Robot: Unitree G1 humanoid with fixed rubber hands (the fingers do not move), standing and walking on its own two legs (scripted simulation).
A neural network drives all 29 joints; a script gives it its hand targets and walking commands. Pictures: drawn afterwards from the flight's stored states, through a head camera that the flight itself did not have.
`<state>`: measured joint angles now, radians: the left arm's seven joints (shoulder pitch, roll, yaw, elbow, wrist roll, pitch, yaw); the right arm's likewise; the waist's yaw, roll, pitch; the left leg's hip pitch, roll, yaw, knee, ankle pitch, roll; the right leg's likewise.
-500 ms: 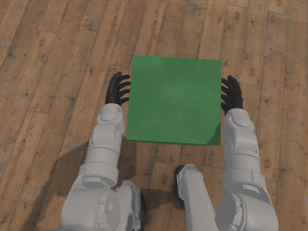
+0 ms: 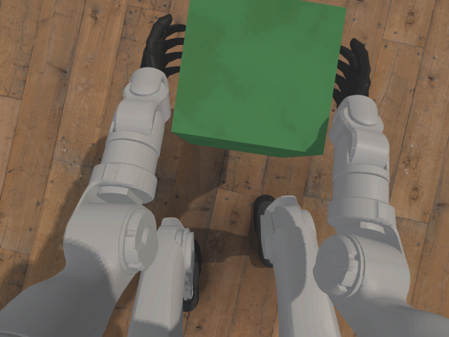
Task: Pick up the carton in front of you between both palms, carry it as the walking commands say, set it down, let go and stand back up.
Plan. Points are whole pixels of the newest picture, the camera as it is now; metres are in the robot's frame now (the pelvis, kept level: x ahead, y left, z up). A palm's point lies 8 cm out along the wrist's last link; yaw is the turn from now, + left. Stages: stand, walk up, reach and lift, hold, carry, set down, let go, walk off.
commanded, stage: set down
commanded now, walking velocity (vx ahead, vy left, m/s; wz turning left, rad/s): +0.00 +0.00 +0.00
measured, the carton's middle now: (249, 93) +0.50 -0.11 -0.19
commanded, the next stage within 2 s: none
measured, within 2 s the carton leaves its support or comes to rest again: rests again in 1.12 s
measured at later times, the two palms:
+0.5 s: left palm (187, 76) +0.57 +0.01 -0.26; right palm (336, 96) +0.48 -0.28 -0.24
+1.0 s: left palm (183, 85) +0.57 +0.02 -0.29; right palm (327, 98) +0.49 -0.27 -0.27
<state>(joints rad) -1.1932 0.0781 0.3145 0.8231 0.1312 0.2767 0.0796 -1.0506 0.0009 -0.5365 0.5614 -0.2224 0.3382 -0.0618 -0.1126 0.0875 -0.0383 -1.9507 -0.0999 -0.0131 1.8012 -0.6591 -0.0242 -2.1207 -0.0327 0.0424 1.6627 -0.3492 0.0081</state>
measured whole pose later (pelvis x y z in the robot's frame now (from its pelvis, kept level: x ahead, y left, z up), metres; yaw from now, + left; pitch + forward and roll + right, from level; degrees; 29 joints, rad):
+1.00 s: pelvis -0.02 +0.02 -0.10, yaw -1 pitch +43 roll -2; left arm -1.65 0.29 -0.01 1.14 0.00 0.25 0.11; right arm -1.48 -0.27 -0.53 0.98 -0.08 0.24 0.00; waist -0.20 0.03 0.34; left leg -2.22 -0.16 -0.03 2.17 -0.70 -0.01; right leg -2.35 -0.07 0.03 1.97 -0.37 0.04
